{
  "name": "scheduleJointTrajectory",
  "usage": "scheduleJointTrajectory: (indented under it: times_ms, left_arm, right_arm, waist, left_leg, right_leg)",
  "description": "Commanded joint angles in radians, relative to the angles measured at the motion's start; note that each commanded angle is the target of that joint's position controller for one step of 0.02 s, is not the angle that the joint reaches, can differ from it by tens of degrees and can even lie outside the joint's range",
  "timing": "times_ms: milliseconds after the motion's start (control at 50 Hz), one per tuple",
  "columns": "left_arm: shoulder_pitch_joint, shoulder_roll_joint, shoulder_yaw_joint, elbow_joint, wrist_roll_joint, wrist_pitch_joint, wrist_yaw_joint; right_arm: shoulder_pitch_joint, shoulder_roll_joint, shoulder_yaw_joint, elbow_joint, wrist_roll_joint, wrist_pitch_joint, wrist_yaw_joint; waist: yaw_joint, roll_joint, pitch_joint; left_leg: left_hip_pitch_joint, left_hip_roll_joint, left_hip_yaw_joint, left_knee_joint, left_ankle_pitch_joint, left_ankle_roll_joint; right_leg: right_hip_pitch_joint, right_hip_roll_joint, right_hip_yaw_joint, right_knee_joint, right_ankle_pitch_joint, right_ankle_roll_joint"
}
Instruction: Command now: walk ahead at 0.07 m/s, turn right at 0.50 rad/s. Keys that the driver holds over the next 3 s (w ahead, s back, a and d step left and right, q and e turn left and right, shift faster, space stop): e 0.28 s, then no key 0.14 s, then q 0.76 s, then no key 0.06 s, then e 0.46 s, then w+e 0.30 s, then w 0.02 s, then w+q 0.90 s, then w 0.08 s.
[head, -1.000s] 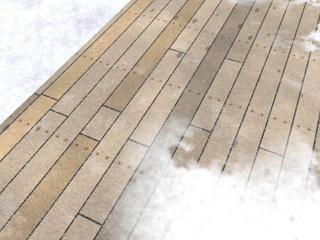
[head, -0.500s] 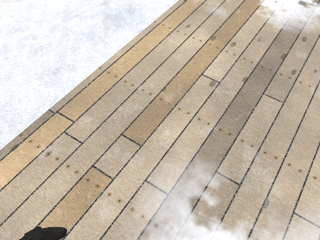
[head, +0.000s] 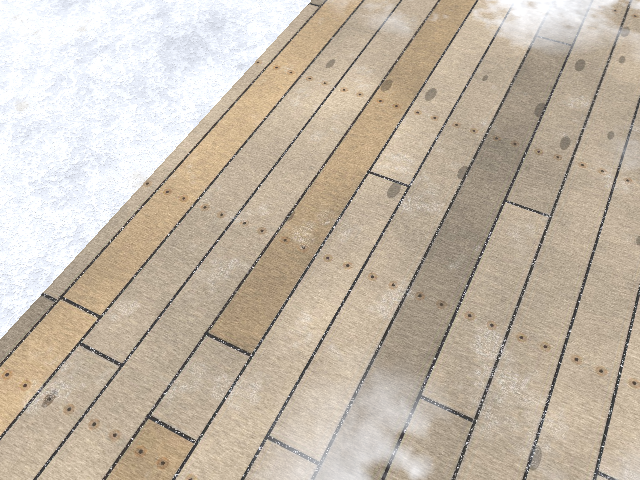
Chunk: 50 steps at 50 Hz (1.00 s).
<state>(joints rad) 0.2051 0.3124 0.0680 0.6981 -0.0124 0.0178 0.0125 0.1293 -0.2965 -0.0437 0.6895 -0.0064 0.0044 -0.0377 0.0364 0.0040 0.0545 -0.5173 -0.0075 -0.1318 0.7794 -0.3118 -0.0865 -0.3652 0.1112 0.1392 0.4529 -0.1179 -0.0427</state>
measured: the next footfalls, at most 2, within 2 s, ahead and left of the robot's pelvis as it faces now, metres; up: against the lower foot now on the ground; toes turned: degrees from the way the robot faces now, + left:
left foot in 0.10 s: +0.11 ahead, +0.14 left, +0.00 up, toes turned -11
right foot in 0.50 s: +0.04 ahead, -0.12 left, +0.00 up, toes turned -13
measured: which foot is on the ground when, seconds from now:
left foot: up 0.00-0.08, down 0.10-0.50, up 0.52-0.90, down 0.92-1.00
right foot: down 0.00-0.12, up 0.14-0.48, down 0.50-0.92, up 0.94-1.00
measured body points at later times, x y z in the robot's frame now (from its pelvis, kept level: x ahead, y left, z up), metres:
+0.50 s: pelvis +0.03 +0.01 +0.00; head +0.06 +0.00 +0.45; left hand +0.26 +0.23 -0.10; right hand +0.08 -0.29 -0.11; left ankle +0.07 +0.15 -0.74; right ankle +0.00 -0.11 -0.74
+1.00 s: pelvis +0.02 +0.04 -0.01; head +0.06 +0.07 +0.44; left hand +0.19 +0.32 -0.12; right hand +0.14 -0.26 -0.09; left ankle +0.02 +0.12 -0.74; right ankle -0.02 -0.10 -0.68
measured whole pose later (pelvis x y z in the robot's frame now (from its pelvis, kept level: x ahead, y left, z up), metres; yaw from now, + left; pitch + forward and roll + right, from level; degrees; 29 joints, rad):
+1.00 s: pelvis +0.02 +0.04 -0.01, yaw +0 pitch +1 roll -2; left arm 0.09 0.32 0.09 0.75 0.00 0.04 0.03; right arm 0.21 -0.31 -0.07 0.69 -0.01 0.03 0.01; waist -0.01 -0.04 0.07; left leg -0.30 -0.01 0.03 0.60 -0.32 0.06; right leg -0.39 -0.04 -0.03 0.98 -0.55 0.05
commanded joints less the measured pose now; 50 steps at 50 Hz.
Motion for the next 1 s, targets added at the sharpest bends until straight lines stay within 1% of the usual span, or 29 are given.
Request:
scheduleJointTrajectory:
  times_ms: [20, 80, 100, 120, 140, 160, 180, 220, 260, 320, 420, 460, 480, 500, 520, 540, 560, 580, 620, 660, 700, 780, 860, 900, 920, 940, 960, 980, 1000]
  left_arm:
    - [-0.040, 0.164, 0.047, -0.085, -0.001, 0.005, 0.012]
    - [-0.054, 0.153, 0.045, -0.094, -0.010, 0.017, 0.015]
    - [-0.042, 0.132, 0.038, -0.094, -0.014, 0.019, 0.017]
    - [0.008, 0.077, 0.023, -0.095, -0.003, 0.020, 0.014]
    - [-0.008, 0.090, 0.028, -0.133, -0.009, 0.010, 0.012]
    - [0.031, 0.173, 0.052, -0.108, 0.008, 0.002, 0.011]
    - [0.050, 0.199, 0.067, -0.082, -0.003, 0.008, 0.009]
    - [0.068, 0.159, 0.064, -0.057, -0.004, 0.034, 0.018]
    - [0.033, 0.112, 0.049, -0.078, -0.011, 0.042, 0.012]
    - [-0.045, 0.076, 0.031, -0.121, -0.009, 0.035, 0.006]
    - [-0.045, 0.074, 0.021, -0.127, 0.001, 0.034, -0.008]
    - [0.003, 0.049, 0.016, -0.099, 0.007, 0.033, -0.011]
    - [0.035, 0.040, 0.013, -0.078, 0.014, 0.031, -0.011]
    - [0.056, 0.072, 0.014, -0.075, 0.022, 0.030, -0.003]
    - [0.056, 0.162, 0.027, -0.087, 0.034, 0.037, 0.012]
    - [-0.012, 0.099, 0.011, -0.079, 0.052, 0.026, 0.004]
    - [-0.087, 0.074, 0.004, -0.099, 0.054, 0.012, -0.004]
    - [-0.099, 0.093, 0.013, -0.086, 0.049, 0.003, 0.000]
    - [-0.091, 0.120, 0.022, -0.073, 0.036, -0.007, 0.009]
    - [-0.062, 0.121, 0.026, -0.067, 0.033, -0.005, 0.020]
    - [-0.050, 0.118, 0.029, -0.057, 0.025, -0.006, 0.027]
    - [-0.137, 0.110, 0.035, -0.055, 0.018, -0.004, 0.023]
    - [-0.139, 0.140, 0.047, -0.035, 0.006, 0.008, 0.020]
    - [-0.145, 0.141, 0.049, -0.019, -0.013, 0.011, 0.020]
    - [-0.086, 0.111, 0.043, 0.007, -0.010, 0.008, 0.016]
    - [-0.095, 0.045, 0.022, -0.027, 0.044, 0.004, 0.011]
    - [-0.206, 0.064, 0.024, -0.066, 0.035, -0.001, 0.020]
    - [-0.213, 0.099, 0.036, -0.059, 0.014, 0.001, 0.023]
    - [-0.197, 0.107, 0.042, -0.048, 0.006, 0.002, 0.027]
  right_arm:
    - [0.027, -0.087, -0.030, -0.058, 0.006, -0.019, 0.005]
    - [0.065, -0.095, -0.040, -0.048, 0.013, -0.044, 0.016]
    - [0.086, -0.122, -0.050, -0.042, 0.008, -0.049, 0.016]
    - [0.091, -0.185, -0.063, -0.055, -0.010, -0.045, 0.008]
    - [0.071, -0.236, -0.077, -0.046, -0.048, -0.032, 0.011]
    - [0.047, -0.182, -0.065, -0.067, -0.045, -0.034, 0.011]
    - [0.008, -0.131, -0.051, -0.078, -0.031, -0.034, 0.007]
    - [-0.035, -0.105, -0.043, -0.083, -0.004, -0.029, 0.004]
    - [-0.018, -0.108, -0.042, -0.075, -0.006, -0.019, -0.001]
    - [0.037, -0.129, -0.052, -0.054, -0.011, -0.005, -0.006]
    - [0.025, -0.173, -0.065, -0.035, 0.012, 0.002, 0.017]
    - [0.013, -0.149, -0.050, -0.017, 0.030, 0.000, 0.025]
    - [0.026, -0.112, -0.034, 0.001, 0.037, -0.006, 0.030]
    - [0.078, -0.063, -0.013, 0.019, 0.016, -0.020, 0.041]
    - [0.122, -0.018, 0.006, 0.013, -0.034, -0.036, 0.060]
    - [0.076, -0.045, -0.003, 0.008, -0.010, -0.033, 0.050]
    - [0.042, -0.104, -0.016, 0.016, 0.006, -0.024, 0.041]
    - [0.010, -0.117, -0.024, 0.013, 0.011, -0.018, 0.033]
    - [0.032, -0.132, -0.032, 0.020, 0.006, 0.003, 0.018]
    - [0.056, -0.134, -0.041, 0.019, 0.020, 0.012, 0.020]
    - [0.066, -0.126, -0.052, 0.016, 0.030, 0.024, 0.021]
    - [0.074, -0.082, -0.045, 0.007, 0.026, 0.044, 0.025]
    - [0.077, -0.095, -0.048, -0.025, 0.031, 0.046, 0.051]
    - [0.139, -0.102, -0.057, -0.014, 0.027, 0.047, 0.058]
    - [0.156, -0.145, -0.072, -0.015, 0.018, 0.045, 0.048]
    - [0.176, -0.288, -0.106, -0.039, 0.017, 0.039, 0.026]
    - [0.191, -0.286, -0.095, -0.063, -0.023, 0.016, 0.039]
    - [0.166, -0.255, -0.086, -0.066, -0.027, -0.008, 0.048]
    - [0.121, -0.230, -0.081, -0.064, -0.010, -0.021, 0.044]
  waist:
    - [-0.023, -0.149, -0.158]
    - [-0.054, -0.163, -0.152]
    - [-0.060, -0.141, -0.156]
    - [-0.029, 0.024, -0.192]
    - [-0.007, 0.290, -0.124]
    - [-0.014, 0.215, -0.133]
    - [-0.004, 0.145, -0.122]
    - [-0.003, 0.111, -0.093]
    - [-0.022, 0.131, -0.078]
    - [-0.070, 0.162, -0.110]
    - [-0.074, 0.191, -0.142]
    - [-0.038, 0.173, -0.132]
    - [-0.016, 0.148, -0.125]
    - [-0.032, 0.076, -0.170]
    - [-0.079, -0.172, -0.208]
    - [-0.056, -0.214, -0.194]
    - [-0.059, -0.148, -0.123]
    - [-0.051, -0.164, -0.094]
    - [-0.040, -0.204, -0.062]
    - [-0.022, -0.206, -0.057]
    - [-0.014, -0.155, -0.053]
    - [-0.035, -0.109, -0.062]
    - [-0.036, -0.131, -0.116]
    - [-0.076, -0.116, -0.127]
    - [-0.070, -0.018, -0.123]
    - [-0.046, 0.308, -0.124]
    - [-0.114, 0.265, -0.164]
    - [-0.108, 0.140, -0.150]
    - [-0.077, 0.099, -0.118]
  left_leg:
    - [0.120, -0.034, 0.024, -0.088, 0.017, 0.006]
    - [0.227, -0.034, 0.034, -0.326, 0.099, 0.041]
    - [0.317, 0.023, 0.013, -0.419, 0.178, 0.067]
    - [0.427, 0.229, -0.151, -0.449, 0.250, 0.146]
    - [0.395, 0.375, -0.378, -0.495, 0.408, 0.306]
    - [0.374, 0.417, -0.381, -0.482, 0.447, 0.359]
    - [0.360, 0.360, -0.274, -0.460, 0.448, 0.326]
    - [0.370, 0.275, -0.134, -0.437, 0.435, 0.273]
    - [0.368, 0.236, -0.040, -0.445, 0.481, 0.275]
    - [0.450, 0.253, -0.019, -0.435, 0.516, 0.304]
    - [0.422, 0.284, -0.004, -0.408, 0.557, 0.316]
    - [0.377, 0.256, -0.004, -0.368, 0.521, 0.288]
    - [0.314, 0.228, 0.010, -0.352, 0.455, 0.241]
    - [0.213, 0.185, 0.035, -0.329, 0.300, 0.157]
    - [0.092, 0.093, 0.109, -0.207, -0.083, 0.075]
    - [0.164, 0.089, 0.107, -0.210, -0.198, 0.040]
    - [0.204, 0.085, 0.114, -0.202, -0.114, 0.030]
    - [0.176, 0.060, 0.132, -0.210, -0.015, 0.028]
    - [0.160, 0.060, 0.121, -0.158, -0.016, 0.020]
    - [0.094, 0.051, 0.128, 0.028, -0.171, 0.025]
    - [-0.001, 0.067, 0.098, 0.214, -0.275, 0.023]
    - [0.043, 0.084, 0.125, 0.147, -0.200, 0.010]
    - [0.157, 0.057, 0.186, -0.051, -0.089, 0.042]
    - [0.283, 0.018, 0.223, -0.249, 0.082, 0.088]
    - [0.379, 0.029, 0.144, -0.357, 0.262, 0.130]
    - [0.539, 0.293, -0.239, -0.407, 0.672, 0.259]
    - [0.485, 0.419, -0.421, -0.442, 0.710, 0.455]
    - [0.476, 0.382, -0.353, -0.455, 0.620, 0.448]
    - [0.463, 0.321, -0.272, -0.448, 0.526, 0.387]
  right_leg:
    - [0.077, -0.230, 0.298, -0.123, -0.028, -0.160]
    - [0.107, -0.209, 0.347, -0.057, 0.032, -0.125]
    - [0.070, -0.172, 0.327, -0.008, -0.021, -0.087]
    - [-0.023, -0.093, 0.221, 0.169, -0.285, -0.030]
    - [-0.210, 0.044, 0.017, 0.356, -0.494, 0.024]
    - [-0.223, -0.029, 0.023, 0.573, -0.500, 0.066]
    - [-0.221, -0.041, 0.019, 0.655, -0.441, 0.084]
    - [-0.256, -0.059, -0.007, 0.750, -0.345, 0.125]
    - [-0.255, -0.073, -0.059, 0.724, -0.295, 0.147]
    - [-0.228, -0.101, -0.086, 0.567, -0.294, 0.160]
    - [-0.018, -0.102, -0.148, 0.281, -0.295, 0.121]
    - [0.113, -0.092, -0.157, 0.034, -0.152, 0.081]
    - [0.239, -0.091, -0.153, -0.147, -0.004, 0.052]
    - [0.422, -0.182, -0.046, -0.153, 0.146, 0.027]
    - [0.523, -0.386, 0.125, -0.063, 0.489, -0.048]
    - [0.301, -0.429, 0.117, -0.094, 0.292, -0.162]
    - [0.234, -0.358, 0.064, -0.119, 0.144, -0.148]
    - [0.234, -0.317, 0.032, -0.118, 0.071, -0.112]
    - [0.218, -0.335, 0.029, -0.120, 0.098, -0.108]
    - [0.234, -0.396, 0.053, -0.113, 0.214, -0.161]
    - [0.265, -0.459, 0.072, -0.114, 0.309, -0.214]
    - [0.250, -0.428, -0.039, -0.105, 0.343, -0.197]
    - [0.281, -0.433, -0.091, -0.050, 0.372, -0.168]
    - [0.231, -0.404, -0.147, 0.039, 0.266, -0.103]
    - [0.147, -0.345, -0.216, 0.160, 0.083, -0.024]
    - [-0.140, -0.198, -0.313, 0.475, -0.374, 0.096]
    - [-0.244, -0.090, -0.145, 0.685, -0.611, 0.113]
    - [-0.271, -0.117, -0.080, 0.765, -0.567, 0.101]
    - [-0.282, -0.139, -0.064, 0.757, -0.470, 0.088]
